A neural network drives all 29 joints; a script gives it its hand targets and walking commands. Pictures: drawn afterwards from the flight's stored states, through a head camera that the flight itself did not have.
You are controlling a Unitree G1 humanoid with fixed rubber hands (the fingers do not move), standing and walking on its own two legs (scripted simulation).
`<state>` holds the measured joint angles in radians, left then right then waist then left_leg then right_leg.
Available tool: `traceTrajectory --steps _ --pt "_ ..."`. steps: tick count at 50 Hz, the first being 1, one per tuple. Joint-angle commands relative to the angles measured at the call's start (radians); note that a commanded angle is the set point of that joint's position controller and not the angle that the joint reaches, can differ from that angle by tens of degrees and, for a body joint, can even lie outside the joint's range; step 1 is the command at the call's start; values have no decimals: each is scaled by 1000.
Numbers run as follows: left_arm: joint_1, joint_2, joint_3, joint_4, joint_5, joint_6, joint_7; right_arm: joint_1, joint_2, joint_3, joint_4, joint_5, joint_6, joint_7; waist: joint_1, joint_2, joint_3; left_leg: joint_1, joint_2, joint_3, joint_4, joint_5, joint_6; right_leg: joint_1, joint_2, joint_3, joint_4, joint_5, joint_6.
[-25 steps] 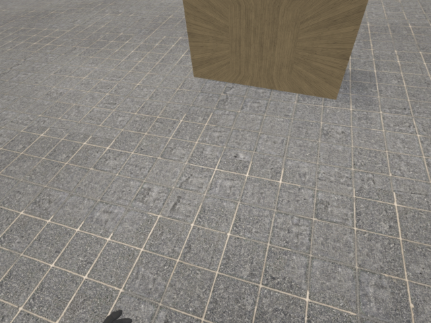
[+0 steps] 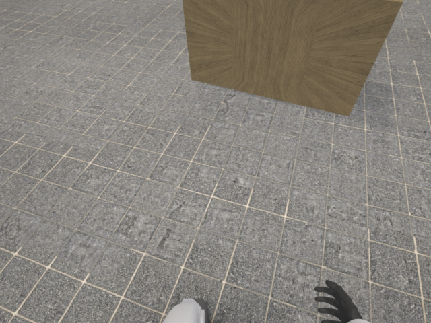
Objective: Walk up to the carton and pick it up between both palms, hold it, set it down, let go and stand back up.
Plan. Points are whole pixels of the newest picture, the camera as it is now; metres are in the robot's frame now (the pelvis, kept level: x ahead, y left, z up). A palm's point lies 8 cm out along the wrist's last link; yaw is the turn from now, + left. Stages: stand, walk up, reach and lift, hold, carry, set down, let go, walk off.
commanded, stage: walk up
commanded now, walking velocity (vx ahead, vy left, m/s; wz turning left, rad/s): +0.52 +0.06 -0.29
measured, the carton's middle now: out of the picture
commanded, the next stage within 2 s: none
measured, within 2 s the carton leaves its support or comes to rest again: neither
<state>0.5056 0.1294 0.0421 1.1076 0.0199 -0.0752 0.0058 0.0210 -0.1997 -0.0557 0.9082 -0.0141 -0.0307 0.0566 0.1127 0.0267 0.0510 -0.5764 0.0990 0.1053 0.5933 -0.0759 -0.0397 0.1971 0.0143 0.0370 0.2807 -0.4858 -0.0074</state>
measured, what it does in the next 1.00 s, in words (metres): walks ahead: left foot, then right foot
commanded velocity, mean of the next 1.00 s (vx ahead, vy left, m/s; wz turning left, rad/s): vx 0.50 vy -0.02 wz -0.13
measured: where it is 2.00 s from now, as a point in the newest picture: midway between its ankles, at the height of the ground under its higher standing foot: (265, 171)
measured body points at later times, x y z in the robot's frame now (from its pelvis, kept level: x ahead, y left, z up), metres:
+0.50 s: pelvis +0.29 -0.01 +0.01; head +0.30 -0.03 +0.46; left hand +0.47 +0.20 -0.11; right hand +0.16 -0.20 -0.15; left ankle +0.18 +0.13 -0.71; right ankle +0.40 -0.15 -0.71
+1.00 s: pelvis +0.56 -0.02 +0.00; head +0.57 +0.00 +0.45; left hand +0.48 +0.21 -0.16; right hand +0.69 -0.27 -0.11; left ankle +0.67 +0.08 -0.72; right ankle +0.41 -0.15 -0.71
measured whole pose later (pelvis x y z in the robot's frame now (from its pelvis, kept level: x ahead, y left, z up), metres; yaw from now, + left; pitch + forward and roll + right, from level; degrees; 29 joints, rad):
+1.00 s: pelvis +0.56 -0.02 +0.00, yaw -6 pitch -1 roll -2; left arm 0.45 0.18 0.07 1.15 0.03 -0.06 0.00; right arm 0.06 -0.18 -0.06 0.95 -0.04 -0.04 0.04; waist 0.07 -0.02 0.03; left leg -0.47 0.13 0.12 0.66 -0.15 -0.01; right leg -0.01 -0.05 -0.14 0.53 -0.49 0.04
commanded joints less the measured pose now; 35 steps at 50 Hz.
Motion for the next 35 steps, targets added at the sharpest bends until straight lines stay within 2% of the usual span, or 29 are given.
traceTrajectory --steps 1,2,3,4,5,6,7,8,10,13,16,18,19,21,23,24,25,26,27,28,29,30,31,32,33,34,35 --pt "-75 259 49 -64 0 -34 9 363 -180 -64 28 -8 -49 -44 -258 -74 -157 644 -22 10 -61 27 91 -336 -174 33 477 1063 -60" --pt "37 147 23 -79 -39 -29 0 503 -305 -95 53 -31 -47 -56 -251 151 -346 979 251 -322 -63 -95 168 -625 -60 -54 793 610 -12" --pt "112 94 10 -72 -82 -16 7 549 -368 -116 105 -7 -35 -41 -259 420 -491 1063 446 -693 -257 -241 324 -769 44 -64 1108 -49 -4" --pt "45 191 36 -55 -52 -13 10 466 -266 -97 69 -2 -18 -41 -226 281 -464 910 406 -778 -357 -584 281 -754 -30 21 1196 23 -37" --pt "-28 213 58 -35 -31 -13 3 395 -207 -69 47 -14 -33 -43 -218 1 -321 778 427 -753 -386 -370 208 -760 -45 84 1189 91 -26" --pt "-85 138 47 -48 -30 -13 6 314 -177 -56 40 -36 -49 -53 -183 -77 -222 666 410 -592 -335 -112 186 -769 -88 53 1181 163 -16" --pt "-114 91 38 -47 -11 -10 3 294 -144 -46 54 -31 -63 -59 -169 -43 -146 549 376 -454 -312 20 183 -764 -120 45 1134 197 -18" --pt "-125 64 34 -50 4 -1 1 271 -112 -38 73 -21 -69 -58 -151 25 -98 456 332 -364 -315 10 177 -745 -137 42 1106 211 -24" --pt "-124 57 37 -56 13 15 1 273 -65 -24 93 -19 -75 -50 -125 83 -67 391 293 -279 -331 20 175 -712 -134 38 1058 215 -31" --pt "-200 48 36 -98 20 49 -10 284 -65 -19 106 -20 -89 -53 -102 86 8 329 297 -213 -391 -49 186 -773 -149 33 933 218 -15" --pt "-331 54 24 -163 20 60 -32 287 -63 -15 111 -27 -89 -57 -100 101 89 303 268 -133 -445 -106 181 -818 -179 4 688 291 11" --pt "-388 50 12 -185 17 55 -48 277 -61 -14 106 -26 -85 -57 -100 98 100 272 220 -59 -444 -67 157 -718 -175 -48 495 331 23" --pt "-410 58 10 -190 16 53 -53 292 -78 -19 108 -24 -82 -56 -111 93 95 275 210 -43 -441 -49 151 -674 -158 -84 441 330 26" --pt "-450 85 13 -205 16 51 -58 351 -120 -30 124 -18 -76 -54 -138 71 84 315 236 -56 -425 -13 157 -624 -142 -136 393 312 22" --pt "-463 105 20 -215 16 39 -56 388 -127 -33 139 -10 -66 -47 -145 38 86 327 249 -90 -373 35 162 -559 -131 -153 349 300 12" --pt "-418 110 24 -201 19 29 -53 386 -133 -33 143 -6 -61 -44 -117 20 73 323 237 -75 -303 110 154 -479 -109 -170 300 305 3" --pt "-290 137 39 -156 22 14 -47 366 -139 -33 145 -9 -59 -41 -49 -15 14 341 186 -16 -131 242 136 -358 -86 -169 239 303 -11" --pt "-100 196 61 -90 31 -4 -35 374 -113 -24 143 -13 -57 -38 17 -90 -108 297 112 51 106 214 104 -164 -118 -129 204 270 -33" --pt "55 336 93 -67 39 -12 -15 403 -34 -4 93 14 -59 -32 58 -371 -236 29 -19 130 435 -117 31 93 -404 256 85 119 -124" --pt "99 395 114 -23 5 15 5 393 -53 -13 68 20 -49 -45 69 -511 -300 -98 -72 71 623 -490 37 142 -495 491 -29 52 -233" --pt "41 307 92 -42 -8 18 6 280 -139 -36 60 2 -40 -44 60 -337 -251 -115 -18 -24 724 -463 50 51 -459 487 -51 15 -204" --pt "-30 277 76 -64 10 8 6 238 -106 -35 62 9 -45 -36 36 -205 -153 -153 16 -59 758 -410 58 -16 -430 348 -46 160 -165" --pt "-96 258 68 -81 17 5 10 229 -61 -27 68 9 -58 -27 3 -147 -122 -167 46 -61 734 -320 61 -55 -389 271 -22 289 -154" --pt "-131 243 61 -107 33 -9 7 274 -54 -34 113 7 -47 -34 -13 -5 -92 -121 51 -78 705 -263 44 -150 -437 320 -9 443 -148" --pt "-167 226 56 -102 21 -21 0 297 -12 -26 121 -6 -35 -44 -59 -20 -66 -63 71 -95 670 -230 33 -242 -425 287 -12 507 -146" --pt "-188 207 51 -103 16 -27 -6 324 9 -23 131 -9 -25 -49 -88 -43 -58 -34 70 -99 652 -218 27 -266 -399 229 -14 545 -136" --pt "-174 168 46 -95 13 -33 0 321 3 -28 131 -15 -18 -49 -95 -69 -63 -33 69 -103 612 -216 19 -258 -384 193 -19 544 -135"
